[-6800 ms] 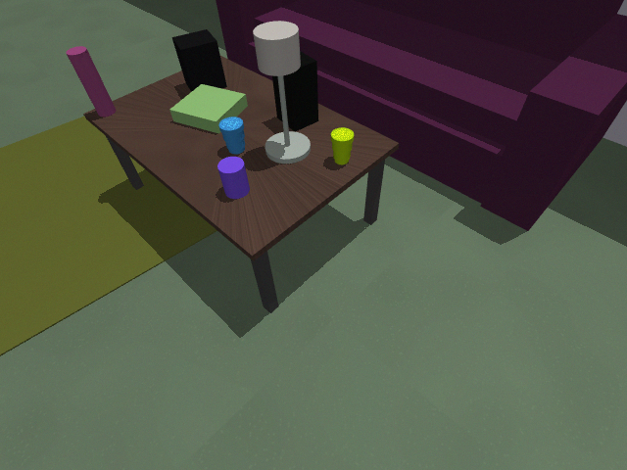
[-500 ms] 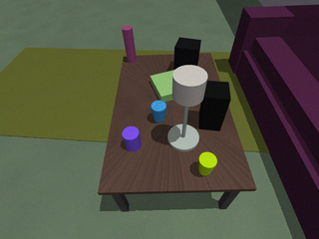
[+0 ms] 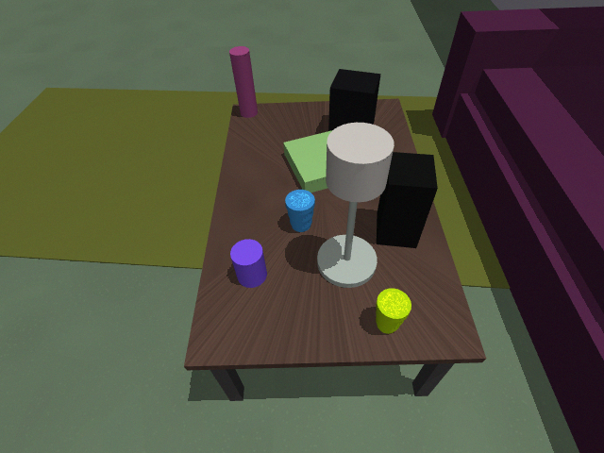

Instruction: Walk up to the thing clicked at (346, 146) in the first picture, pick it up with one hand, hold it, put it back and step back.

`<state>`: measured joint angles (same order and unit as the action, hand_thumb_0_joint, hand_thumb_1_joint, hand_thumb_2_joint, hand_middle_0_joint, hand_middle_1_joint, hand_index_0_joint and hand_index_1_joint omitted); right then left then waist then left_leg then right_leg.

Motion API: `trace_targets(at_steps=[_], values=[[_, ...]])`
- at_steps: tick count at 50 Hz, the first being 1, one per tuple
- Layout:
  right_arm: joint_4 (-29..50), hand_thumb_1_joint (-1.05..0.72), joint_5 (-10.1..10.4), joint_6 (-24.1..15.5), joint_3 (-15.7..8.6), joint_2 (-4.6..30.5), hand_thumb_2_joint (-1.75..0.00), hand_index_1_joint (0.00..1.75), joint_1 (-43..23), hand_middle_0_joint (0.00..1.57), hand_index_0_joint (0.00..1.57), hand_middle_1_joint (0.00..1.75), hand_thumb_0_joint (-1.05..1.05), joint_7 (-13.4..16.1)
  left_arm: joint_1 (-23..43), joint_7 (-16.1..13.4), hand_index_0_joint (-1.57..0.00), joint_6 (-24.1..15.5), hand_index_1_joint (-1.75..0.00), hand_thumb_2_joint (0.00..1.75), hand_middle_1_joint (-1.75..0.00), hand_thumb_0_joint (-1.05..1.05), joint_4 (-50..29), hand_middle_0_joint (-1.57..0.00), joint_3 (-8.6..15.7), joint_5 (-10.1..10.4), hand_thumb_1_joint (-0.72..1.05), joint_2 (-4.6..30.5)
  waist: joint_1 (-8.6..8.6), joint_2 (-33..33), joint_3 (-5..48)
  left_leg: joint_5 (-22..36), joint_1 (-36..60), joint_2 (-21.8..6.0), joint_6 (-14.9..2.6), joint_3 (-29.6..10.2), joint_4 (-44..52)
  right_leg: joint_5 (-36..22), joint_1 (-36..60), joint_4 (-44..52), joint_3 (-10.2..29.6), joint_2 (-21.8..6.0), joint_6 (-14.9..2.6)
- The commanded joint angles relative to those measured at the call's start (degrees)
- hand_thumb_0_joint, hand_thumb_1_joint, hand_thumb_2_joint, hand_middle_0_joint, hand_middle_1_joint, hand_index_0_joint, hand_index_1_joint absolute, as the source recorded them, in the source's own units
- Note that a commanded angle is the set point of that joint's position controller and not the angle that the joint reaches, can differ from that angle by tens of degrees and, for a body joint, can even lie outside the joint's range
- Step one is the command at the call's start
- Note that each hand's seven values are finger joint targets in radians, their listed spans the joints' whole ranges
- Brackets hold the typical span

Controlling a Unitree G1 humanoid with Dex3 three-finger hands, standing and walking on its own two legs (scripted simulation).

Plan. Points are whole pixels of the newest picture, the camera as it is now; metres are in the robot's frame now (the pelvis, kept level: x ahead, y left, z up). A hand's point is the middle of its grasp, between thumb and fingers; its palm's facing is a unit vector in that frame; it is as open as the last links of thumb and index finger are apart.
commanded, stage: stand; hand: right
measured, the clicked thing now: (390, 314) +0.45 -0.17 -0.32
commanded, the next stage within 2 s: go down in 0.32 s
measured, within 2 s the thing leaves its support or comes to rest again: neither
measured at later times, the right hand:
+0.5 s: hand out of the picture +0.10 -0.25 -0.15, palm faces +0.05 +0.94 -0.33, open 7.8 cm
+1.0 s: hand out of the picture +0.14 -0.27 -0.15, palm faces +0.04 +0.95 -0.32, open 16.3 cm
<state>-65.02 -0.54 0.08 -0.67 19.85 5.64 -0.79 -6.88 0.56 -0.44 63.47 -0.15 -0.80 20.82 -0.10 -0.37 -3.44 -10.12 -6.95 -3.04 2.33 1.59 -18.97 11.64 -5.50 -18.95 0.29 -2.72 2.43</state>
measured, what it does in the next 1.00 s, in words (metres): stands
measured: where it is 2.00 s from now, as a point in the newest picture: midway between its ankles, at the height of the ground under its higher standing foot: outside the picture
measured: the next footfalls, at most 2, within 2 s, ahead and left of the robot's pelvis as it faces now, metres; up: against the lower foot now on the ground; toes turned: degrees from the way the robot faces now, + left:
none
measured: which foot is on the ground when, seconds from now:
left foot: down 0.00-1.00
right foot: down 0.00-1.00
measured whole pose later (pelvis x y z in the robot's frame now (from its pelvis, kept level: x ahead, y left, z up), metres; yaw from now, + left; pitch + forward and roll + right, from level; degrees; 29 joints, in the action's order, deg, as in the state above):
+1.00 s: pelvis -0.01 -0.01 -0.02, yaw +0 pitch +6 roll +1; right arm -40.2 -4.2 14.6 -9.9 18.1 6.4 -3.9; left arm -12.3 -2.2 -5.5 39.7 0.9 1.1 14.2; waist 0.4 -0.8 0.0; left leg -16.0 -22.9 -3.1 3.0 1.2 -33.4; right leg 19.3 -23.0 -36.7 0.9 -2.8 1.6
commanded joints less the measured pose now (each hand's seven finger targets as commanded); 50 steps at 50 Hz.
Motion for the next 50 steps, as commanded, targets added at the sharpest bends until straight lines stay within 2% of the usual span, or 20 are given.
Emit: trace_targets(at_steps=[1,12,20,21,22,23,24,25,26,27,29,30,31,32,35,38,41,45,46,50], values=[[3.6,-0.90,0.1,-1.4,-2.1,12.6,-0.90,0.30,-2.3,0.20,0.20,0.30,0.00,0.9,1.5,-0.9,-0.20,-1.0,-0.30,0.90,-0.30,0.00,-3.2,-0.20,2.5,0.1,0.90,12.3,-0.10,0.7,5.3,9.4,2.5,-5.1,-2.46,-3.8,1.9,-9.5,-1.0,2.3,2.6,-5.0,-3.06],[3.8,-0.90,0.2,-1.2,-2.2,12.6,-0.90,0.30,-2.1,0.20,0.20,0.30,0.00,1.0,1.1,-1.1,-0.20,-1.0,-0.30,0.90,-0.30,0.00,-3.3,-0.20,2.5,0.2,0.90,12.2,-0.06,0.1,6.0,12.0,3.6,-5.4,-2.75,-3.5,0.9,-12.5,-0.5,1.9,2.5,-5.2,-3.09],[3.9,-0.90,0.1,-1.3,-2.1,12.6,-0.90,0.30,-2.0,0.20,0.20,0.30,0.00,1.0,1.0,-1.0,-0.20,-0.9,-0.30,0.90,-0.30,0.00,-3.3,-0.20,2.6,0.1,0.90,12.1,0.12,0.2,4.1,9.1,2.4,-5.0,-2.60,-3.4,1.9,-9.1,-1.6,2.7,2.6,-4.9,-2.90],[3.9,-0.82,0.1,-1.3,-2.2,12.7,-0.82,0.22,-1.7,0.12,0.12,0.22,0.00,1.0,1.2,-1.0,-0.18,-0.9,-0.29,0.90,-0.27,0.00,-3.3,-0.20,2.6,0.1,0.83,12.3,-0.13,0.1,4.3,8.9,2.5,-5.2,-2.61,-3.5,1.9,-9.1,-1.2,2.6,2.7,-5.0,-3.08],[24.0,-0.74,2.7,-6.6,-4.2,3.5,-0.74,0.14,-21.8,0.05,0.04,0.14,0.00,1.3,1.3,-1.8,-0.22,-3.6,-0.32,0.94,-0.32,0.00,-18.8,-0.22,2.2,2.9,0.91,2.9,6.40,-1.2,1.1,4.4,-8.8,3.0,-1.42,1.0,-1.5,-2.2,-7.2,-1.5,-3.1,2.3,-2.97],[18.5,-0.66,1.3,-6.0,-4.9,6.7,-0.66,0.06,-26.3,0.05,0.04,0.06,0.00,1.4,-0.8,-2.1,-0.21,-3.4,-0.32,0.93,-0.31,0.00,-16.1,-0.21,2.5,3.3,0.94,4.4,3.38,1.1,2.4,3.2,-6.9,3.0,-1.26,1.4,-1.9,-1.3,-7.4,-2.1,-2.8,2.7,-2.97],[9.9,-0.58,0.7,-4.1,-7.3,9.1,-0.58,0.05,-16.7,0.04,0.04,0.05,0.00,1.5,-2.1,-2.2,-0.21,-2.8,-0.32,0.94,-0.31,0.00,-15.7,-0.21,3.1,3.3,0.94,5.7,2.36,2.7,1.2,1.1,-7.5,3.0,-1.19,1.5,-2.3,0.1,-9.5,-3.0,-3.0,3.1,-3.14],[8.0,-0.50,0.1,-3.1,-8.7,10.4,-0.50,0.05,-13.1,0.05,0.04,0.05,0.00,0.7,-2.7,-2.2,-0.21,-2.3,-0.32,0.94,-0.31,0.00,-16.3,-0.21,4.1,3.1,0.93,5.7,1.77,3.6,1.9,1.1,-8.1,2.6,-1.19,1.5,-3.6,-0.6,-10.5,-4.8,-3.0,3.3,-3.08],[10.9,-0.42,-0.5,-3.0,-11.3,14.6,-0.42,0.04,-13.5,0.06,0.05,0.04,0.00,0.6,-3.6,-2.7,-0.22,-2.4,-0.32,0.91,-0.31,0.00,-18.8,-0.22,4.7,2.9,0.89,6.5,1.32,2.6,8.5,2.3,-6.5,2.3,-1.29,1.1,-4.6,-2.1,-9.2,-6.1,-3.0,3.5,-2.98],[10.6,-0.34,-1.0,-2.8,-12.5,16.2,-0.34,0.04,-14.6,0.05,0.05,0.04,0.00,0.3,-5.8,-3.2,-0.21,-2.5,-0.31,0.91,-0.31,0.00,-19.3,-0.21,5.2,3.0,0.91,6.3,1.70,1.8,12.1,4.4,-5.3,2.2,-1.42,1.1,-5.3,-4.4,-8.9,-6.9,-3.0,3.6,-2.70],[8.5,-0.27,-3.5,-1.2,-12.8,13.9,-0.22,0.04,-8.4,0.06,0.05,0.04,0.00,-1.0,-8.1,-3.1,-0.21,-2.4,-0.31,0.90,-0.31,0.00,-20.3,-0.21,5.9,2.0,0.91,5.1,0.66,1.3,15.0,7.7,-4.2,2.3,-1.72,1.0,-6.8,-8.0,-9.8,-8.3,-3.2,3.7,-2.35],[9.6,-0.23,-4.5,-0.4,-14.3,15.4,-0.19,0.03,-5.0,0.07,0.06,0.03,0.00,-1.3,-7.5,-3.0,-0.22,-2.6,-0.31,0.89,-0.31,0.00,-21.7,-0.21,5.8,2.0,0.91,4.6,-1.28,0.7,16.5,8.7,-2.6,2.3,-1.84,1.2,-7.1,-9.5,-10.5,-8.7,-3.4,3.8,-2.13],[11.3,-0.20,-5.2,0.6,-15.1,16.1,-0.17,0.03,-4.3,0.07,0.06,0.03,0.00,-1.4,-6.3,-3.0,-0.22,-2.8,-0.31,0.89,-0.32,0.00,-23.4,-0.21,5.5,2.0,0.91,4.3,-1.98,-1.9,17.2,9.2,-1.9,2.2,-2.08,1.3,-7.6,-10.5,-10.2,-8.7,-3.5,3.9,-1.75],[12.3,-0.16,-5.6,1.8,-15.1,15.8,-0.15,0.03,-5.4,0.08,0.06,0.03,0.00,-1.3,-5.5,-3.1,-0.22,-2.9,-0.31,0.89,-0.31,0.00,-24.6,-0.21,5.3,2.0,0.91,3.8,-2.48,-3.3,16.7,8.0,-2.0,2.2,-2.18,1.4,-7.5,-9.6,-10.9,-8.7,-3.5,3.9,-1.55],[16.2,0.00,-5.0,5.8,-11.6,10.3,-0.10,0.02,-9.2,0.09,0.07,0.02,0.00,-1.4,-3.2,-3.0,-0.21,-3.5,-0.31,0.90,-0.31,0.00,-27.1,-0.21,4.6,2.4,0.90,3.0,-1.08,-3.4,11.6,2.2,-5.7,2.7,-2.34,1.7,-6.4,-3.7,-13.6,-7.6,-3.0,3.1,-1.77],[20.0,0.17,-3.9,9.6,-11.7,9.2,-0.09,0.04,-5.1,0.07,0.06,0.04,0.00,-2.0,-2.6,-3.1,-0.21,-4.2,-0.31,0.89,-0.31,0.00,-29.5,-0.21,4.6,2.7,0.91,3.2,-0.68,-2.1,9.9,-0.2,-7.7,3.3,-2.59,2.3,-6.6,-1.4,-14.5,-7.7,-2.4,2.5,-2.02],[26.3,0.33,-3.5,11.9,-11.2,9.9,-0.08,0.04,-5.9,0.05,0.05,0.04,0.00,-3.0,-3.0,-3.1,-0.21,-5.0,-0.31,0.88,-0.31,0.00,-30.4,-0.21,4.4,2.9,0.91,2.9,0.11,-1.7,9.4,-2.3,-9.9,3.7,-2.36,2.5,-7.3,0.9,-14.7,-8.3,-2.1,2.4,-2.25],[31.8,0.46,-3.6,12.8,-12.7,11.4,-0.07,0.05,-5.4,0.04,0.04,0.05,0.00,-2.8,-4.1,-3.3,-0.21,-6.4,-0.31,0.89,-0.31,0.00,-30.4,-0.21,4.3,2.4,0.91,2.4,0.49,-1.2,11.6,-1.2,-10.9,3.5,-2.09,2.4,-9.4,-0.2,-14.6,-10.7,-1.7,2.3,-2.46],[33.0,0.46,-3.7,12.7,-12.5,11.4,-0.07,0.05,-6.3,0.03,0.04,0.05,0.00,-2.5,-4.4,-3.5,-0.21,-6.8,-0.30,0.88,-0.31,0.00,-30.3,-0.20,4.4,2.3,0.91,2.4,1.31,-0.7,12.5,-0.7,-11.2,3.5,-1.89,2.2,-10.0,-0.4,-14.5,-11.6,-1.8,2.3,-2.61],[35.7,0.49,-4.1,12.6,-12.8,10.1,-0.06,0.05,-3.4,0.03,0.04,0.05,0.00,-1.4,-5.4,-4.0,-0.20,-8.6,-0.31,0.89,-0.31,0.00,-29.6,-0.20,4.2,1.6,0.91,1.9,1.13,-2.6,15.3,2.1,-12.3,3.3,-1.93,2.3,-13.9,-3.8,-15.0,-14.8,-1.2,2.1,-2.11]])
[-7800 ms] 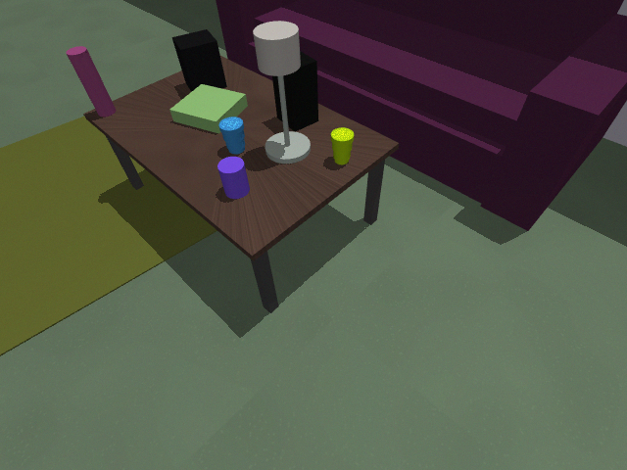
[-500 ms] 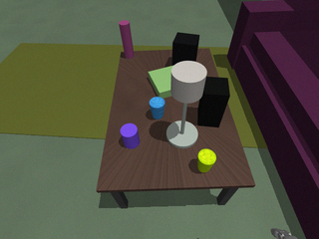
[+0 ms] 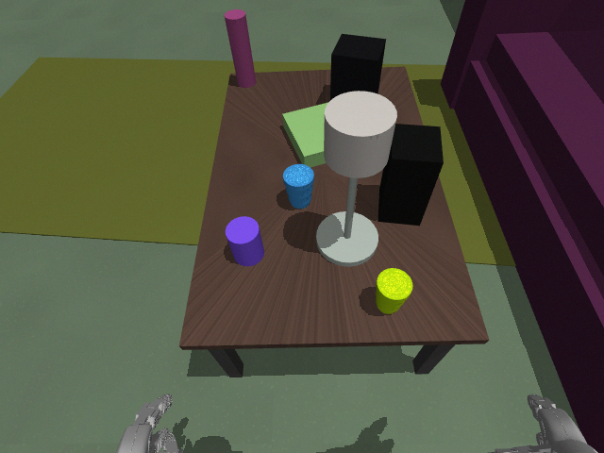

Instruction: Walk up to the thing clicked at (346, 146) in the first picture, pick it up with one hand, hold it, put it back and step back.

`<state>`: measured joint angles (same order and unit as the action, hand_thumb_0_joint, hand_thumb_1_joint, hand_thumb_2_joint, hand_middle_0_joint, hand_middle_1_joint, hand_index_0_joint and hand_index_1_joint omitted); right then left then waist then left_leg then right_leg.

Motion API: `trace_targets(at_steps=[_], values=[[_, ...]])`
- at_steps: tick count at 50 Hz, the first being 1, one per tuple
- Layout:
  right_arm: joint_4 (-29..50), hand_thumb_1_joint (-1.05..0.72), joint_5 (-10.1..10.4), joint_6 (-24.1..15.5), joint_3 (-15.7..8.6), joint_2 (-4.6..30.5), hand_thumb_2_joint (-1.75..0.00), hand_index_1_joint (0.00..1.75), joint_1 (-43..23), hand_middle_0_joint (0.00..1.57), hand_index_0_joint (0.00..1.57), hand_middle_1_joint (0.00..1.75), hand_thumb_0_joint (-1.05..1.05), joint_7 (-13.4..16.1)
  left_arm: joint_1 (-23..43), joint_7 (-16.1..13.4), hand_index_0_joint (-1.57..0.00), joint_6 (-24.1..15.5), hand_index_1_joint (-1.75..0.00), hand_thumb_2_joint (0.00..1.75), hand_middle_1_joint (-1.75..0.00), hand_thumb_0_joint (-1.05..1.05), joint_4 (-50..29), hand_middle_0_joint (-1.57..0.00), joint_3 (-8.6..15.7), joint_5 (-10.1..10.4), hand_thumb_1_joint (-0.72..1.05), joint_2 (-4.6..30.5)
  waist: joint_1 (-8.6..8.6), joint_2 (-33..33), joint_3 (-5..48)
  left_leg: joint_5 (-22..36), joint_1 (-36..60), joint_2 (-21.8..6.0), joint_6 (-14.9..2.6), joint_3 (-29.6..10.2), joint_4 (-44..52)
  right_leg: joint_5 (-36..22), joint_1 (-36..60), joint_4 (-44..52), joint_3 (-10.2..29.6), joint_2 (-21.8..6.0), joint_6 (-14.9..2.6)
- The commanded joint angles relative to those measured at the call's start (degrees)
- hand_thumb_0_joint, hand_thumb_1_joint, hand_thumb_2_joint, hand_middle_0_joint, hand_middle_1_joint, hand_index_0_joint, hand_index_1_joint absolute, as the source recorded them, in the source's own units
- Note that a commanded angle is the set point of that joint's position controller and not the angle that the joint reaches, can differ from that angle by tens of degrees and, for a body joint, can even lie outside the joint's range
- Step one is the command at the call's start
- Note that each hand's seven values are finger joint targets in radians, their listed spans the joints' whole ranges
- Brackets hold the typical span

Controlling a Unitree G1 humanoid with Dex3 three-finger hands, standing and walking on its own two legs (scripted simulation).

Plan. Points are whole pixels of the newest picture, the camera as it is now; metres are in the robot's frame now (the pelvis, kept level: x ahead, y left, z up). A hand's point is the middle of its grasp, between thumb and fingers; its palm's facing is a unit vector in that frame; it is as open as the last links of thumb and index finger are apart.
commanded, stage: go down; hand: right
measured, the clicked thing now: (390, 294) +0.45 -0.16 -0.30
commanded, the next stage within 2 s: none
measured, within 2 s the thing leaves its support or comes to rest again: neither
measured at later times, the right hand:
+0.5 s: hand (513, 428) +0.16 -0.26 -0.12, palm faces +0.07 +0.94 -0.32, open 17.3 cm
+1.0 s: hand (534, 420) +0.17 -0.28 -0.11, palm faces +0.15 +0.94 -0.31, open 17.4 cm
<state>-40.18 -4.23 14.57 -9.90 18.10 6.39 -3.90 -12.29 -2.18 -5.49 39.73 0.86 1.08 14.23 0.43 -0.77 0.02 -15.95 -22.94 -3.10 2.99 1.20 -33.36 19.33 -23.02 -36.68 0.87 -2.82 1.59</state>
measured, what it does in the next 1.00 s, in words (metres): stands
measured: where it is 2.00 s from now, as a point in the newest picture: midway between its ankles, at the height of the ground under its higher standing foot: outside the picture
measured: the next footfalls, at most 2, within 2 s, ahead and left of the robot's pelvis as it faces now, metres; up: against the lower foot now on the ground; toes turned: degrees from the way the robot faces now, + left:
none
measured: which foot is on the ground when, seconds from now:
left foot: down 0.00-1.00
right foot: down 0.00-1.00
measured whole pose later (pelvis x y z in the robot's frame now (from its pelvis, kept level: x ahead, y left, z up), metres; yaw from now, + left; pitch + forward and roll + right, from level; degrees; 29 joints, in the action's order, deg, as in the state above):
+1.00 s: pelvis -0.01 +0.01 -0.04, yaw -2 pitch +10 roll +3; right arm -11.8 1.5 26.2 -15.0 23.3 14.2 -7.7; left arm -14.5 -9.5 -13.8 35.4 -1.1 0.6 14.2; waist 1.4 -1.7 6.3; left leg -25.1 -37.1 -2.6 2.4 4.3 -52.5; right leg 28.3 -39.2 -57.3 5.4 -3.3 2.6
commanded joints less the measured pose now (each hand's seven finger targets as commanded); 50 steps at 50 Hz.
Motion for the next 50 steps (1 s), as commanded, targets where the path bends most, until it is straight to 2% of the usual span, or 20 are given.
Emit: trace_targets(at_steps=[1,8,10,12,15,18,19,22,24,27,31,34,36,38,39,40,43,46,49,50], values=[[12.3,0.49,-0.4,-1.7,-3.8,11.9,-0.05,0.05,-2.7,0.04,0.04,0.05,0.00,1.8,-0.4,-1.4,-0.20,-3.8,-0.31,0.90,-0.30,0.00,-6.0,-0.20,3.3,-0.5,0.90,8.4,0.48,-3.1,13.1,9.5,3.8,3.3,-2.72,2.7,-0.4,-14.0,3.0,1.9,-1.6,2.1,-1.03],[19.4,0.52,1.1,2.0,-3.7,12.2,-0.04,0.05,2.4,0.05,0.04,0.05,0.00,1.4,-0.3,-3.0,-0.19,-4.8,-0.31,0.91,-0.30,0.00,-6.7,-0.20,3.2,-0.4,0.90,8.7,1.01,-3.8,13.8,12.8,1.7,3.3,-2.50,3.4,-3.2,-18.3,1.4,-1.9,-1.0,2.0,-0.78],[21.4,0.48,1.3,3.5,-3.8,12.7,-0.03,0.04,3.6,0.05,0.05,0.04,0.00,0.9,0.4,-3.3,-0.19,-4.8,-0.31,0.90,-0.30,0.00,-7.7,-0.20,2.8,-0.1,0.90,8.4,0.66,-3.3,12.1,11.3,0.8,3.2,-2.32,3.5,-3.4,-15.6,-0.3,-2.3,-1.0,2.1,-0.96],[19.4,0.54,1.8,5.1,-1.5,9.4,-0.04,0.05,6.9,0.04,0.04,0.05,0.00,0.2,0.7,-3.5,-0.19,-5.0,-0.30,0.90,-0.30,0.00,-8.3,-0.19,2.6,-0.1,0.91,8.1,1.23,-1.6,11.4,10.9,0.1,3.4,-2.32,3.8,-4.1,-15.4,-1.6,-3.0,-0.8,2.1,-0.99],[25.6,0.52,2.4,6.6,-4.0,12.7,-0.03,0.05,6.7,0.05,0.05,0.05,0.00,0.0,0.7,-3.5,-0.19,-5.1,-0.30,0.89,-0.30,0.00,-9.4,-0.19,2.9,0.1,0.91,8.6,-0.11,-4.0,12.5,11.2,-0.6,3.6,-2.51,4.3,-5.8,-18.7,-2.4,-4.2,0.0,1.7,-0.37],[27.7,0.50,2.0,8.3,-2.5,11.2,-0.04,0.04,7.9,0.05,0.05,0.04,0.00,-0.1,0.3,-3.5,-0.19,-5.4,-0.30,0.89,-0.30,0.00,-10.2,-0.19,2.7,0.2,0.91,8.1,0.72,-3.2,13.7,12.8,-1.6,3.6,-2.32,3.9,-7.4,-20.2,-2.6,-6.3,0.0,1.7,-0.43],[29.5,0.52,2.1,8.4,-4.2,12.9,-0.04,0.05,8.1,0.05,0.05,0.05,0.00,0.0,0.0,-3.5,-0.19,-5.4,-0.30,0.90,-0.30,0.00,-10.5,-0.19,2.6,0.1,0.91,8.0,0.61,-4.1,15.1,13.9,-1.6,3.5,-2.40,3.8,-8.1,-22.2,-2.3,-7.0,0.1,1.7,-0.34],[33.3,0.50,2.3,9.2,-6.1,14.4,-0.04,0.05,8.2,0.05,0.05,0.05,0.00,0.6,0.0,-4.0,-0.19,-5.7,-0.30,0.90,-0.30,0.00,-11.6,-0.19,2.6,0.1,0.90,7.9,0.38,-3.6,15.7,12.5,-2.1,3.3,-2.18,3.6,-8.6,-18.4,-3.6,-8.1,0.1,2.0,-0.82],[33.0,0.50,2.5,9.8,-4.4,11.7,-0.04,0.04,10.7,0.05,0.05,0.04,0.00,0.2,-0.2,-4.2,-0.19,-6.1,-0.30,0.90,-0.30,0.00,-11.8,-0.19,2.6,0.0,0.91,7.6,0.83,-3.1,15.7,12.5,-3.0,3.3,-2.18,3.7,-9.5,-18.6,-4.6,-9.0,0.2,2.1,-0.79],[36.3,0.50,2.9,10.3,-6.6,14.4,-0.04,0.05,10.7,0.05,0.05,0.05,0.00,0.0,-0.5,-4.8,-0.19,-6.4,-0.30,0.90,-0.30,0.00,-12.4,-0.19,2.8,0.1,0.90,8.2,0.40,-5.0,16.8,11.8,-4.6,3.5,-2.32,3.9,-10.9,-20.6,-4.9,-9.9,0.9,1.7,-0.42],[38.3,0.51,3.3,11.0,-6.4,13.6,-0.03,0.04,12.7,0.05,0.05,0.04,0.00,-0.8,-1.0,-5.4,-0.19,-7.0,-0.30,0.90,-0.30,0.00,-12.8,-0.19,2.5,0.0,0.90,7.7,1.09,-4.6,17.1,11.4,-5.5,3.4,-2.24,3.9,-11.6,-19.8,-5.7,-11.0,1.2,1.7,-0.55],[40.0,0.53,3.5,11.6,-7.6,15.0,-0.04,0.05,11.9,0.05,0.05,0.05,0.00,-1.4,-0.5,-5.9,-0.19,-7.5,-0.30,0.89,-0.30,0.00,-13.7,-0.19,2.4,0.1,0.91,8.1,0.98,-4.4,16.2,8.8,-6.9,3.4,-2.27,3.9,-11.7,-15.3,-7.3,-11.0,1.1,1.7,-0.82],[39.4,0.53,3.8,12.0,-6.7,13.5,-0.03,0.05,13.6,0.05,0.05,0.05,0.00,-2.0,-0.3,-6.2,-0.19,-7.9,-0.30,0.89,-0.30,0.00,-13.9,-0.19,2.3,0.1,0.92,7.9,1.45,-3.4,14.3,5.7,-7.7,3.4,-2.21,4.1,-11.0,-10.8,-9.0,-10.4,1.2,1.9,-1.17],[41.1,0.54,4.1,12.1,-8.7,15.8,-0.03,0.05,12.9,0.05,0.05,0.05,0.00,-2.1,-0.1,-6.5,-0.20,-8.4,-0.30,0.89,-0.30,0.00,-13.9,-0.19,2.2,0.2,0.92,7.8,0.85,-4.1,13.5,3.7,-7.8,3.2,-2.22,4.0,-10.5,-7.7,-9.8,-10.3,1.0,2.0,-1.43],[39.3,0.55,4.1,12.3,-7.2,14.0,-0.03,0.05,14.8,0.05,0.05,0.05,0.00,-2.5,0.0,-6.6,-0.19,-8.6,-0.30,0.89,-0.30,0.00,-13.9,-0.19,2.0,0.1,0.92,7.5,1.19,-3.1,13.3,3.3,-8.0,3.2,-2.18,4.0,-10.6,-7.3,-10.3,-10.6,1.1,2.1,-1.58],[40.7,0.54,4.3,12.3,-7.8,14.7,-0.03,0.05,14.4,0.05,0.05,0.05,0.00,-2.7,0.2,-6.7,-0.20,-8.8,-0.30,0.88,-0.30,0.00,-14.3,-0.19,1.9,0.2,0.92,7.5,0.82,-3.7,12.3,2.0,-8.5,3.1,-2.13,3.9,-10.3,-5.5,-10.9,-10.3,0.9,2.2,-1.60],[41.3,0.56,4.3,11.1,-9.0,16.6,-0.04,0.05,6.2,0.04,0.04,0.05,0.00,-2.7,-0.3,-7.5,-0.20,-9.6,-0.30,0.88,-0.30,0.00,-13.5,-0.19,1.8,-0.1,0.92,7.9,3.07,-3.7,13.2,0.8,-10.4,2.9,-2.01,3.1,-10.8,-3.3,-10.9,-11.3,1.1,2.0,-1.96],[42.6,0.56,4.9,8.7,-11.6,21.0,-0.03,0.05,-3.0,0.05,0.05,0.05,0.00,-2.6,-0.4,-8.2,-0.20,-10.9,-0.30,0.89,-0.30,0.00,-12.4,-0.20,1.8,-0.2,0.91,8.7,3.40,-5.4,12.1,-4.3,-12.5,2.8,-2.04,2.9,-10.4,2.5,-11.5,-10.5,1.6,1.8,-2.03],[39.6,0.58,6.3,6.0,-11.8,21.3,-0.03,0.05,-8.0,0.05,0.05,0.05,0.00,-3.5,-0.8,-9.1,-0.20,-11.9,-0.30,0.88,-0.30,0.00,-10.2,-0.20,2.1,-0.4,0.91,9.5,3.73,-6.2,13.7,-3.8,-12.1,2.6,-2.02,2.5,-10.7,2.2,-9.9,-10.3,1.8,1.8,-1.93],[41.3,0.58,6.9,4.6,-12.9,23.3,-0.02,0.04,-12.0,0.05,0.05,0.04,0.00,-3.9,-0.9,-9.2,-0.20,-12.1,-0.30,0.89,-0.31,0.00,-9.7,-0.20,1.8,-0.4,0.91,9.2,3.60,-7.3,15.6,-2.0,-11.1,2.4,-2.18,2.4,-11.0,0.3,-8.9,-10.4,1.7,1.8,-1.88]])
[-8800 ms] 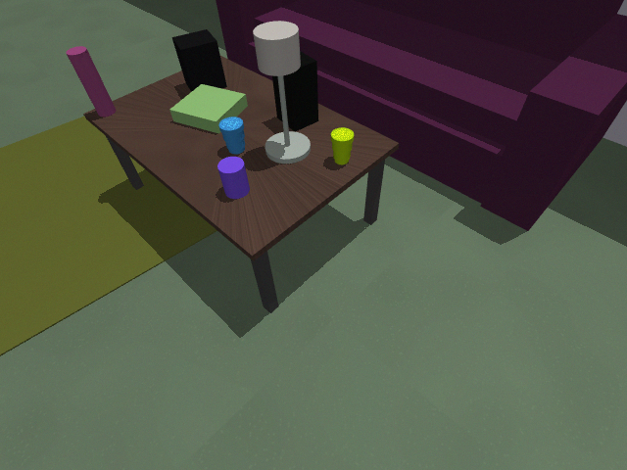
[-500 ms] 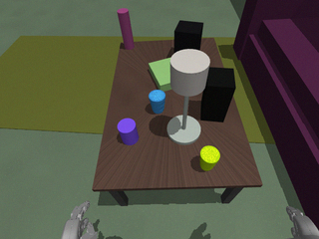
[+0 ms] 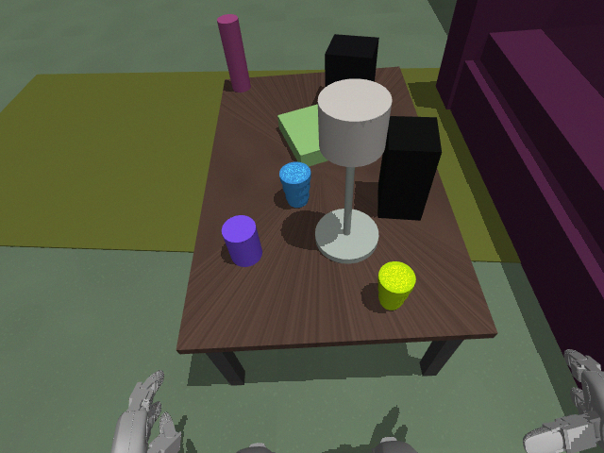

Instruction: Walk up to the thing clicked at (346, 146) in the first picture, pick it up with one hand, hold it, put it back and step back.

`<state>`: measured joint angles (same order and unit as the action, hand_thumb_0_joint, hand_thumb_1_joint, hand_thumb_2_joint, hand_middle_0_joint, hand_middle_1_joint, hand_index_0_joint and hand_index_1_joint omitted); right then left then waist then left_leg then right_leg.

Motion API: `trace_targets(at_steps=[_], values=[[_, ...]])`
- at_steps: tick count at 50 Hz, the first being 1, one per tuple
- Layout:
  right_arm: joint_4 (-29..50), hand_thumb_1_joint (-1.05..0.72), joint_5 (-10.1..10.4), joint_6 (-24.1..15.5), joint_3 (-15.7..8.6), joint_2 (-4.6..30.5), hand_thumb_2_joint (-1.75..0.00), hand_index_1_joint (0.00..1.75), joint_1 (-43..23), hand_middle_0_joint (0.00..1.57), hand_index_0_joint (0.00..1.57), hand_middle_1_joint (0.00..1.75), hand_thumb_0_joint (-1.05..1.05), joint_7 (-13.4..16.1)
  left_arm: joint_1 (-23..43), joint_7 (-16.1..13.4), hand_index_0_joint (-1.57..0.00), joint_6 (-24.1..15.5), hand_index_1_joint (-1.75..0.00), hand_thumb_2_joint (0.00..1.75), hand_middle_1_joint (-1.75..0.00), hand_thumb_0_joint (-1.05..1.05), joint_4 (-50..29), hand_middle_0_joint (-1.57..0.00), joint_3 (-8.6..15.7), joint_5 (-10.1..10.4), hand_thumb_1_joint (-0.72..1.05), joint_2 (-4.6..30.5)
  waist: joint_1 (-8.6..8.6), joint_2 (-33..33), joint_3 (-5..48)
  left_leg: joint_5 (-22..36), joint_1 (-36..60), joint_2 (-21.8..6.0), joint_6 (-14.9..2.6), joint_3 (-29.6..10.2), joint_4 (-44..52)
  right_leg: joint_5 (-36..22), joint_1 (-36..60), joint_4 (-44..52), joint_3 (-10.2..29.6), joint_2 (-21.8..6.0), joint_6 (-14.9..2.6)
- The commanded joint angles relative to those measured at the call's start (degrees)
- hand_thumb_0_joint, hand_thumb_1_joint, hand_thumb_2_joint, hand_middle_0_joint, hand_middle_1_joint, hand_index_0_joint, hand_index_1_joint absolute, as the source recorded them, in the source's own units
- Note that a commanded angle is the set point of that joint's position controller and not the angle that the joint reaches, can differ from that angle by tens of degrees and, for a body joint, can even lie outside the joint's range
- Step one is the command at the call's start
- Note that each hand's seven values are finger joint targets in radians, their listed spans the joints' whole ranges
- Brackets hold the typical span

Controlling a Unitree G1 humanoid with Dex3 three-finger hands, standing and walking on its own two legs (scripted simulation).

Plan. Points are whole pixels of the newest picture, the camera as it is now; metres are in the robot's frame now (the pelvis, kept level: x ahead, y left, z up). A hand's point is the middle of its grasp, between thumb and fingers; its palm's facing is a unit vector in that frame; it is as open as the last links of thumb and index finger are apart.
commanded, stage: go down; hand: right
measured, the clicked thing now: (393, 289) +0.47 -0.15 -0.25
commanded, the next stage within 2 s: approach in 1.42 s
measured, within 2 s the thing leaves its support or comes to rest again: neither
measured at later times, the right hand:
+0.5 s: hand (555, 311) +0.30 -0.31 -0.02, palm faces +0.12 +0.98 -0.17, open 17.6 cm
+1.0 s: hand (563, 266) +0.35 -0.33 +0.01, palm faces +0.11 +0.99 -0.12, open 17.7 cm
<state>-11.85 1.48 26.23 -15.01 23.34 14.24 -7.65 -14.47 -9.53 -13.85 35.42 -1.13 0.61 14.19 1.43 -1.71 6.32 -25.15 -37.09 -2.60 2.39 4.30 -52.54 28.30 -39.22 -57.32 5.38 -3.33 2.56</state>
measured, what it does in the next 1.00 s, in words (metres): stands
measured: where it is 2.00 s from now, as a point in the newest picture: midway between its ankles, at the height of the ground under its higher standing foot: outside the picture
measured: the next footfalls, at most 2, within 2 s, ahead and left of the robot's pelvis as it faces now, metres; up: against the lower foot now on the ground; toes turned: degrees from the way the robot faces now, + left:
none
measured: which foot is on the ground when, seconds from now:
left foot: down 0.00-1.00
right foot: down 0.00-1.00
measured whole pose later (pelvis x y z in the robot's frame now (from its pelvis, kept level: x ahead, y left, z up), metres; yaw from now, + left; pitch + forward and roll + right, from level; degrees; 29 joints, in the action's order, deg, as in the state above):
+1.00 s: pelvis +0.00 +0.00 +0.01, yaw +2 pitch +14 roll +3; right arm -58.4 3.6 -6.3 -29.9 37.7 -23.4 -26.5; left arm -19.2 -6.4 -7.3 39.7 -0.6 -0.6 17.3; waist 3.5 0.3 4.0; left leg -22.1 -40.3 -2.2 2.4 2.4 -48.6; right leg 25.7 -41.4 -53.0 3.4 -3.7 2.2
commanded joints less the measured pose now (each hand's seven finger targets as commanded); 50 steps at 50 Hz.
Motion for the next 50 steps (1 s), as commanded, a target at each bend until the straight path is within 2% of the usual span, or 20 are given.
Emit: trace_targets(at_steps=[1,5,7,8,10,12,14,15,16,18,20,25,26,31,33,34,38,42,45,50], values=[[9.1,0.58,1.4,-7.4,-9.1,19.7,-0.02,0.04,-20.8,0.05,0.05,0.04,0.00,-0.5,1.2,-2.1,-0.20,-3.8,-0.30,0.89,-0.30,0.00,-4.6,-0.20,3.6,0.2,0.91,9.6,2.32,-6.6,9.0,7.3,3.2,2.1,-1.59,-0.5,8.1,-8.8,7.7,10.7,-2.6,2.2,-2.70],[-3.9,0.54,1.7,-7.9,-9.4,19.7,-0.02,0.04,-24.3,0.06,0.06,0.04,0.00,-2.8,1.2,-2.1,-0.20,-3.3,-0.30,0.89,-0.31,0.00,-3.0,-0.20,3.4,0.2,0.90,9.9,2.25,-5.2,7.0,7.1,3.9,2.1,-1.77,-0.3,9.2,-8.7,5.0,11.1,-2.6,2.1,-2.64],[-8.0,0.54,1.8,-8.1,-11.0,21.3,-0.02,0.04,-25.3,0.06,0.05,0.04,0.00,-4.5,0.7,-1.8,-0.20,-2.6,-0.30,0.89,-0.30,0.00,-3.0,-0.20,3.1,0.2,0.90,9.7,0.58,-5.9,9.0,8.9,5.6,2.1,-2.08,-0.1,9.1,-11.4,5.8,11.2,-2.9,2.1,-2.44],[-14.1,0.55,2.2,-7.6,-9.7,18.5,-0.02,0.04,-23.4,0.06,0.05,0.04,0.00,-6.0,0.4,-1.6,-0.20,-2.3,-0.30,0.89,-0.30,0.00,-3.0,-0.20,3.5,0.2,0.90,10.3,0.76,-4.0,8.7,9.7,5.8,2.3,-2.11,0.2,8.8,-12.5,5.4,11.4,-2.7,2.0,-2.43],[-12.2,0.57,2.5,-8.6,-12.0,22.5,-0.03,0.04,-26.1,0.06,0.05,0.04,0.00,-7.5,-0.7,-1.1,-0.19,-1.5,-0.30,0.90,-0.30,0.00,-2.8,-0.20,3.9,0.3,0.89,10.9,-0.65,-6.0,10.6,12.5,7.1,2.4,-2.43,0.5,8.5,-16.2,6.8,11.9,-2.8,2.0,-2.06],[-15.1,0.58,2.8,-9.9,-11.0,21.6,-0.03,0.05,-28.6,0.05,0.05,0.05,0.00,-9.5,-1.5,-0.6,-0.19,-1.0,-0.30,0.90,-0.30,0.00,-2.9,-0.19,4.1,0.2,0.89,11.1,-0.09,-5.1,10.7,13.1,7.4,2.6,-2.55,0.7,8.2,-17.4,6.8,12.4,-2.5,1.7,-2.14],[-14.4,0.58,2.9,-12.2,-13.5,25.2,-0.04,0.05,-31.9,0.05,0.05,0.05,0.00,-10.0,-2.0,-0.3,-0.19,-0.7,-0.30,0.90,-0.30,0.00,-2.8,-0.19,4.2,0.3,0.89,11.2,-0.12,-4.0,9.4,12.1,7.2,2.6,-2.43,0.4,8.9,-15.7,6.0,12.7,-2.6,1.7,-2.66],[-17.0,0.61,2.5,-13.1,-14.3,25.8,-0.04,0.05,-30.5,0.04,0.04,0.05,0.00,-10.3,-2.4,-0.1,-0.19,-0.3,-0.30,0.90,-0.30,0.00,-2.8,-0.19,4.2,0.3,0.89,10.8,-0.49,-2.8,10.9,13.0,8.1,2.4,-2.51,0.1,8.7,-16.6,6.8,12.4,-2.8,1.7,-2.81],[-18.7,0.60,2.6,-14.2,-12.3,23.1,-0.05,0.05,-30.7,0.04,0.04,0.05,0.00,-11.0,-2.0,0.0,-0.19,-0.2,-0.30,0.90,-0.30,0.00,-3.1,-0.19,4.1,0.2,0.89,10.7,0.18,-1.7,9.2,12.6,7.3,2.5,-2.40,-0.2,8.9,-15.9,6.0,12.3,-3.0,1.7,-2.99],[-15.7,0.61,2.2,-17.0,-15.2,27.6,-0.04,0.05,-34.2,0.03,0.04,0.05,0.00,-11.1,-3.1,0.0,-0.19,0.2,-0.30,0.90,-0.30,0.00,-3.1,-0.19,4.4,0.0,0.89,11.1,-0.11,-3.2,12.8,14.9,8.4,2.3,-2.54,-0.5,8.6,-18.1,7.7,11.8,-3.2,1.8,-3.13],[-18.0,0.61,2.4,-18.5,-14.5,26.2,-0.05,0.06,-33.5,0.03,0.03,0.06,0.00,-11.8,-3.9,0.1,-0.19,0.6,-0.30,0.90,-0.30,0.00,-3.0,-0.19,4.7,-0.1,0.89,11.5,-0.04,-3.3,13.1,16.5,8.1,2.3,-2.64,-0.6,8.0,-20.1,8.1,11.5,-3.2,1.8,-3.02],[-18.8,0.61,3.0,-24.6,-15.3,29.1,-0.04,0.05,-43.0,0.04,0.04,0.05,0.00,-12.8,-5.2,0.0,-0.18,1.1,-0.30,0.90,-0.29,0.00,-1.9,-0.19,5.0,-0.3,0.88,12.6,1.50,-6.7,12.6,13.1,4.9,2.3,-2.95,-1.1,8.3,-15.8,8.3,12.3,-3.2,1.7,-2.94],[-18.2,0.61,2.9,-26.0,-16.8,31.3,-0.04,0.05,-44.5,0.03,0.04,0.05,0.00,-12.7,-5.7,-0.1,-0.19,1.2,-0.30,0.90,-0.30,0.00,-1.3,-0.19,5.5,-0.4,0.89,13.0,1.75,-6.2,13.1,12.9,5.2,2.2,-2.97,-1.6,8.6,-15.0,8.0,11.9,-3.4,1.8,-3.24],[-26.3,0.61,3.3,-29.8,-16.5,32.1,-0.04,0.05,-48.8,0.04,0.04,0.05,0.00,-14.5,-7.1,0.0,-0.19,2.0,-0.30,0.90,-0.30,0.00,0.1,-0.19,5.1,-0.6,0.90,13.4,1.99,-5.9,13.3,14.2,5.7,2.2,-2.92,-1.8,9.0,-15.9,7.9,11.7,-3.5,2.0,-3.32],[-32.3,0.61,3.5,-30.3,-15.8,29.9,-0.03,0.05,-46.3,0.05,0.04,0.05,0.00,-15.7,-7.2,0.4,-0.19,2.3,-0.30,0.90,-0.30,0.00,-0.2,-0.19,4.4,-0.7,0.91,12.5,1.63,-4.6,13.6,15.6,7.0,2.1,-2.89,-1.6,9.2,-17.7,6.7,11.5,-3.5,2.0,-3.34],[-31.4,0.61,3.3,-31.0,-16.5,32.2,-0.03,0.05,-48.2,0.05,0.04,0.05,0.00,-16.0,-7.1,0.5,-0.19,2.4,-0.30,0.89,-0.30,0.00,-0.3,-0.19,4.5,-0.7,0.90,13.1,1.40,-5.5,13.8,15.3,6.9,2.1,-2.89,-1.8,9.3,-17.3,6.7,11.6,-3.6,2.1,-3.33],[-36.8,0.61,3.4,-32.8,-16.9,32.9,-0.04,0.05,-48.8,0.04,0.04,0.05,0.00,-17.6,-8.0,1.0,-0.19,3.1,-0.30,0.90,-0.30,0.00,0.0,-0.19,4.3,-0.8,0.91,13.4,1.32,-4.2,14.2,17.2,6.6,2.3,-3.00,-1.5,8.8,-20.3,6.6,11.5,-3.3,2.0,-3.14],[-35.3,0.61,3.1,-34.8,-18.8,36.0,-0.04,0.05,-50.7,0.04,0.04,0.05,0.00,-18.0,-9.1,1.5,-0.20,4.1,-0.30,0.89,-0.30,0.00,-0.1,-0.19,4.8,-1.0,0.91,14.0,0.58,-6.2,16.5,20.4,7.7,2.3,-3.26,-1.7,7.9,-24.6,8.3,10.7,-3.4,2.1,-3.02],[-37.5,0.61,3.4,-35.6,-17.7,33.6,-0.04,0.05,-50.4,0.04,0.04,0.05,0.00,-18.6,-9.2,1.9,-0.20,4.6,-0.30,0.89,-0.30,0.00,-0.3,-0.19,4.8,-0.9,0.92,14.0,1.49,-4.6,16.2,20.6,6.8,2.4,-3.28,-1.7,7.9,-25.1,8.8,10.6,-3.4,1.9,-3.09],[-34.1,0.60,3.6,-36.9,-18.3,35.2,-0.05,0.05,-54.4,0.05,0.04,0.05,0.00,-18.9,-10.3,2.1,-0.20,5.4,-0.30,0.90,-0.31,0.00,-0.1,-0.19,4.9,-0.8,0.91,14.3,2.02,-5.6,18.6,21.4,6.1,2.6,-3.31,-1.7,8.2,-27.1,11.8,10.3,-3.5,1.9,-2.96]])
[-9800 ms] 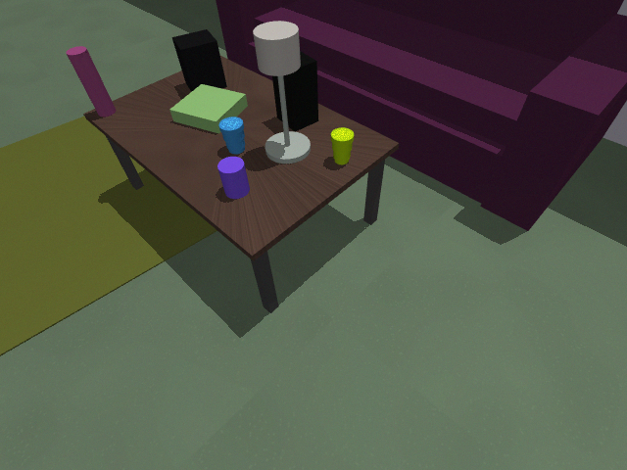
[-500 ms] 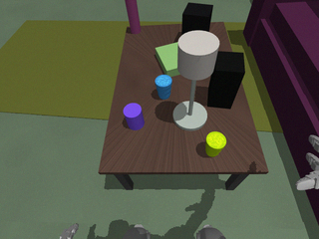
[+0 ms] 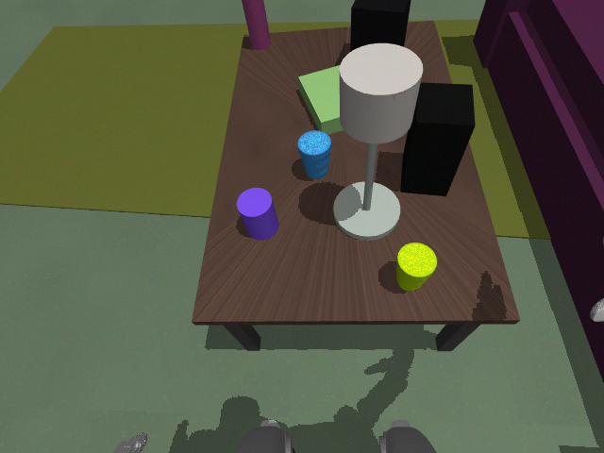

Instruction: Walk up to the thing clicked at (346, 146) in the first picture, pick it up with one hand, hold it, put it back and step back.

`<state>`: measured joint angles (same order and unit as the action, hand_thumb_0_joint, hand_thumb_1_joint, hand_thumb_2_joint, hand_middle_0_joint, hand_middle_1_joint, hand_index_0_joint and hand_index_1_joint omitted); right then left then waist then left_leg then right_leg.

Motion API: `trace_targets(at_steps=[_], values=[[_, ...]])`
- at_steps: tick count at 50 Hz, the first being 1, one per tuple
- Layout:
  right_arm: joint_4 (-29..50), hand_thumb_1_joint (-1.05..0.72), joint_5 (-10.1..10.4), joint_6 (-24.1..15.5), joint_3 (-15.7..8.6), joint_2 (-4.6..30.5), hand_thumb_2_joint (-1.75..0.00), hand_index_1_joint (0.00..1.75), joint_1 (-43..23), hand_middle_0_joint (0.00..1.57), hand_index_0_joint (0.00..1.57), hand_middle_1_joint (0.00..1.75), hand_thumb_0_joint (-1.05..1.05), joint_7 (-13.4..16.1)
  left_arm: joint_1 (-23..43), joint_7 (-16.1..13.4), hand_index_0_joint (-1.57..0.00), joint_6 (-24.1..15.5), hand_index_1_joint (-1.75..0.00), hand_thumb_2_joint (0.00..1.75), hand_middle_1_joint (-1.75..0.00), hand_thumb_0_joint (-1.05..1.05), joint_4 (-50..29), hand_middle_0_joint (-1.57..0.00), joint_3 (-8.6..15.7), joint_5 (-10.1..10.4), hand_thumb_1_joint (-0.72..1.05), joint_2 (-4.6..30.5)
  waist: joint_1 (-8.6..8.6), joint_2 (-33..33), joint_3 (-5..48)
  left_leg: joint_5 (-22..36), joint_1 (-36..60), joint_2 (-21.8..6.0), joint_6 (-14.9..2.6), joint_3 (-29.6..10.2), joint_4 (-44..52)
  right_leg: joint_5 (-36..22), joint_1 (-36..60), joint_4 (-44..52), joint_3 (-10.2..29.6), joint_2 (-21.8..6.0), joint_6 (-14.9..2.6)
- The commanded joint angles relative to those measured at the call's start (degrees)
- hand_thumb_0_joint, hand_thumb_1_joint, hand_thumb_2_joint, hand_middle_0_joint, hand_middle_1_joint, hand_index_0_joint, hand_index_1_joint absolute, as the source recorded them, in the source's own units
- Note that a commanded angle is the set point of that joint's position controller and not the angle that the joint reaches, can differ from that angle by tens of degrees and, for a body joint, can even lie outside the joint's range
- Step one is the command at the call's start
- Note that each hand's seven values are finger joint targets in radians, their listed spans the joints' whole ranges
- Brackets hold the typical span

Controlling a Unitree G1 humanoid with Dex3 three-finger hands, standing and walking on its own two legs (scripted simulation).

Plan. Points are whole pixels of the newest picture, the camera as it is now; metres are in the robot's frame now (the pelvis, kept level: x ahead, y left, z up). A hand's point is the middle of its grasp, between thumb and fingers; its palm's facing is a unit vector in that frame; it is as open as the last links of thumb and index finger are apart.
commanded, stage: go down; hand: right
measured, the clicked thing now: (412, 270) +0.46 -0.16 -0.26
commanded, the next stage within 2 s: approach in 0.42 s
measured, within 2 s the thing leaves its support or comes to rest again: neither
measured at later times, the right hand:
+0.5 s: hand out of the picture +0.37 -0.35 +0.02, palm faces +0.14 +0.99 -0.10, open 17.7 cm
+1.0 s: hand (510, 255) +0.42 -0.30 -0.13, palm faces +0.05 +1.00 +0.02, open 17.5 cm
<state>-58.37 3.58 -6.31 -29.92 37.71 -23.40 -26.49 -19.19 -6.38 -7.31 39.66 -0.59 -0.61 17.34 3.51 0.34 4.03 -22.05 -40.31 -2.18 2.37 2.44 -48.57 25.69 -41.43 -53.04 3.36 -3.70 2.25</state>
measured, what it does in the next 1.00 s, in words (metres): lowers itself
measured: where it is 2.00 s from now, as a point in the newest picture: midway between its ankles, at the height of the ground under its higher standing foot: outside the picture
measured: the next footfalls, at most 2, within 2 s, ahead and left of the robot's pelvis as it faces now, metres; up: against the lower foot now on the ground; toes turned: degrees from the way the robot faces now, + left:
none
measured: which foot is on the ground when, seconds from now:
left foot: down 0.00-1.00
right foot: down 0.00-1.00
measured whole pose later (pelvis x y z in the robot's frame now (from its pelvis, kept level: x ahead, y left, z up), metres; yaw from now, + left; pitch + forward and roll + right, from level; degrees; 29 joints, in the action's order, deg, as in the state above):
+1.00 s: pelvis -0.04 -0.01 -0.15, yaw +3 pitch +32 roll +5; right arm -68.7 11.0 -32.8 -38.5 40.1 -42.7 -34.2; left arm -12.8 -2.6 -9.2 36.1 -4.5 -4.2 17.5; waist 8.9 0.7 10.2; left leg -32.9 -87.3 -1.6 3.3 1.2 -88.0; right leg 37.6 -88.2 -93.4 5.8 -3.4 2.3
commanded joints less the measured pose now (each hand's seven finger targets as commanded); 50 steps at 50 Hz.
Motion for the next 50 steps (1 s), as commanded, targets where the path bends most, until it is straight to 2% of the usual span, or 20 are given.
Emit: trace_targets(at_steps=[1,5,6,9,11,12,13,16,17,19,20,22,27,30,33,38,42,45,48,50], values=[[9.9,0.61,1.7,-4.4,-2.8,20.2,-0.05,0.05,-15.7,0.04,0.04,0.05,0.00,-0.4,-5.1,-1.0,-0.20,-1.3,-0.30,0.89,-0.30,0.00,-4.0,-0.19,4.4,0.3,0.91,11.6,-0.04,-8.5,18.5,16.4,8.3,2.1,-3.34,0.3,4.5,-22.2,12.5,6.3,-1.4,2.2,-2.59],[10.0,0.61,1.8,-5.7,-4.2,23.2,-0.05,0.05,-18.8,0.04,0.04,0.05,0.00,-0.3,-5.1,-0.7,-0.20,-1.2,-0.30,0.89,-0.31,0.00,-4.1,-0.19,4.2,0.2,0.91,11.9,-0.17,-9.2,17.4,12.9,6.7,2.1,-3.52,0.5,4.6,-18.2,11.1,7.0,-1.0,2.0,-2.68],[8.8,0.61,1.9,-5.9,-3.5,21.9,-0.05,0.05,-17.5,0.04,0.04,0.05,0.00,-0.4,-5.1,-0.7,-0.20,-1.2,-0.30,0.89,-0.31,0.00,-4.5,-0.19,4.1,0.2,0.91,11.7,-0.35,-8.2,18.3,13.8,8.3,2.1,-3.44,0.4,4.6,-18.3,10.8,7.0,-1.1,2.2,-2.84],[10.2,0.61,1.8,-6.8,-5.3,24.8,-0.05,0.06,-19.8,0.04,0.04,0.06,0.00,-0.2,-5.7,-0.7,-0.20,-0.9,-0.30,0.90,-0.31,0.00,-4.2,-0.19,4.0,0.2,0.91,11.7,-0.12,-8.5,20.8,16.2,9.5,1.7,-3.31,-0.2,4.3,-20.2,11.1,5.7,-1.5,2.5,-2.98],[6.2,0.61,2.3,-6.6,-3.3,21.3,-0.05,0.06,-18.3,0.04,0.04,0.06,0.00,-0.9,-5.5,-0.6,-0.20,-1.0,-0.30,0.89,-0.31,0.00,-3.8,-0.19,3.6,0.1,0.92,11.4,0.51,-7.6,19.2,16.8,8.2,1.9,-3.16,0.1,3.9,-21.1,10.6,5.3,-1.4,2.4,-2.78],[7.3,0.61,2.1,-7.0,-4.9,24.0,-0.05,0.05,-20.2,0.04,0.04,0.05,0.00,-0.8,-6.5,-0.6,-0.20,-1.0,-0.30,0.90,-0.31,0.00,-3.1,-0.19,4.2,0.0,0.91,12.1,0.78,-8.0,20.4,17.2,8.1,1.9,-3.18,0.0,3.7,-22.0,10.8,5.0,-1.3,2.3,-2.77],[5.4,0.61,2.0,-6.8,-4.8,23.4,-0.05,0.05,-18.3,0.04,0.04,0.05,0.00,-0.8,-6.2,-0.5,-0.20,-0.9,-0.30,0.90,-0.30,0.00,-3.5,-0.19,3.8,0.1,0.91,11.9,-0.09,-7.8,20.3,17.5,8.1,1.8,-3.24,0.0,3.6,-22.5,10.9,4.9,-1.3,2.3,-2.86],[4.9,0.61,1.9,-7.0,-4.1,23.5,-0.06,0.06,-20.3,0.04,0.04,0.06,0.00,-1.3,-6.2,-0.3,-0.20,-0.7,-0.30,0.89,-0.31,0.00,-3.9,-0.19,3.7,0.0,0.91,12.0,0.56,-8.7,19.2,15.7,6.8,2.0,-3.35,0.3,3.7,-20.9,10.5,5.4,-1.1,2.2,-2.70],[8.7,0.61,1.7,-7.6,-5.7,26.3,-0.06,0.05,-23.8,0.04,0.04,0.05,0.00,-1.0,-6.7,-0.2,-0.20,-0.6,-0.30,0.90,-0.31,0.00,-3.8,-0.19,3.8,0.0,0.92,12.3,0.66,-9.3,20.2,15.0,6.6,2.0,-3.38,0.2,3.7,-20.1,11.3,5.4,-1.0,2.1,-2.80],[2.7,0.61,1.8,-7.1,-4.0,23.3,-0.06,0.06,-20.3,0.04,0.04,0.06,0.00,-1.4,-6.4,0.0,-0.19,-0.6,-0.30,0.90,-0.31,0.00,-3.8,-0.19,3.6,0.1,0.91,12.0,0.75,-7.7,19.1,14.9,6.8,2.0,-3.30,0.2,3.8,-19.4,9.4,5.4,-1.2,2.2,-2.86],[6.3,0.61,1.7,-7.6,-5.6,26.3,-0.06,0.05,-22.7,0.04,0.04,0.05,0.00,-1.2,-6.3,0.1,-0.20,-0.4,-0.30,0.90,-0.31,0.00,-4.1,-0.19,3.5,0.1,0.91,11.9,0.57,-8.5,18.9,14.3,7.3,1.9,-3.37,-0.1,3.8,-18.1,8.4,5.4,-1.3,2.4,-3.09],[2.5,0.61,1.7,-7.3,-3.4,23.3,-0.06,0.06,-22.0,0.04,0.04,0.06,0.00,-1.8,-6.3,0.1,-0.20,-0.7,-0.30,0.89,-0.31,0.00,-4.0,-0.19,3.7,0.2,0.92,12.4,1.23,-8.4,17.9,12.4,4.6,2.2,-3.44,0.6,3.8,-17.3,9.6,6.0,-0.8,1.9,-2.72],[4.2,0.60,1.9,-8.0,-4.1,25.9,-0.08,0.06,-26.1,0.03,0.04,0.06,0.00,-2.0,-6.7,0.4,-0.20,-0.5,-0.30,0.89,-0.30,0.00,-3.9,-0.20,3.7,0.0,0.91,12.9,1.37,-10.2,19.4,11.5,2.9,2.3,-3.53,0.8,3.4,-17.5,10.5,5.9,-0.2,1.6,-2.39],[1.5,0.61,2.8,-9.6,-4.6,24.5,-0.08,0.06,-26.7,0.02,0.03,0.06,0.00,-2.1,-6.7,0.8,-0.20,-0.7,-0.30,0.89,-0.30,0.00,-3.6,-0.19,3.3,-0.2,0.91,12.2,1.99,-7.8,17.6,10.6,0.4,2.2,-3.43,0.5,2.0,-15.2,6.2,4.0,-0.3,1.7,-2.92],[-3.1,0.61,4.1,-13.1,-2.4,19.6,-0.08,0.06,-26.7,0.02,0.03,0.06,0.00,-2.7,-4.6,1.5,-0.20,-1.4,-0.30,0.89,-0.30,0.00,-3.8,-0.20,2.8,-0.6,0.90,11.7,2.69,-5.7,14.0,6.2,-7.0,2.1,-3.36,0.2,-1.9,-9.2,-0.7,0.3,0.0,1.5,-3.29],[-2.6,0.59,7.4,-21.7,-3.4,16.6,-0.10,0.06,-30.8,0.02,0.03,0.06,0.00,-4.9,-2.9,2.5,-0.19,-3.0,-0.30,0.91,-0.30,0.00,-4.8,-0.19,1.4,-1.4,0.89,10.4,3.16,-7.5,21.8,4.1,-18.4,2.2,-3.23,-0.3,-13.0,-7.4,-9.6,-10.6,-0.3,1.8,-3.31],[-0.5,0.55,9.0,-27.9,-7.8,20.2,-0.07,0.05,-31.1,0.04,0.05,0.05,0.00,-6.5,-3.2,2.6,-0.18,-3.3,-0.30,0.91,-0.30,0.00,-5.9,-0.19,0.8,-2.2,0.89,10.9,2.52,-9.5,30.2,4.9,-25.1,2.2,-3.42,-0.4,-23.2,-10.6,-16.7,-20.6,0.1,1.7,-3.09],[-2.2,0.52,10.0,-30.0,-9.2,19.7,-0.05,0.04,-31.2,0.05,0.05,0.04,0.00,-7.7,-2.8,2.8,-0.18,-3.0,-0.30,0.90,-0.30,0.00,-6.0,-0.18,0.4,-2.9,0.90,11.3,2.87,-11.6,32.9,5.8,-31.9,2.2,-3.64,0.1,-30.2,-14.3,-21.1,-27.3,0.6,1.5,-2.60],[1.1,0.53,8.9,-31.0,-12.6,23.9,-0.04,0.04,-35.4,0.06,0.06,0.04,0.00,-7.9,-2.7,2.8,-0.18,-2.6,-0.29,0.90,-0.29,0.00,-5.5,-0.18,0.3,-3.5,0.91,11.8,2.28,-13.6,38.8,6.1,-34.7,1.9,-3.67,0.0,-35.9,-14.6,-24.2,-33.0,0.6,1.5,-2.41],[4.3,0.53,8.0,-31.0,-12.5,24.2,-0.04,0.04,-40.7,0.06,0.06,0.04,0.00,-7.8,-2.3,3.0,-0.18,-2.3,-0.29,0.89,-0.29,0.00,-5.1,-0.18,0.6,-4.2,0.91,12.0,2.73,-16.6,42.9,7.2,-36.6,1.6,-3.70,-0.2,-39.2,-15.9,-24.2,-36.7,0.5,1.3,-2.23]])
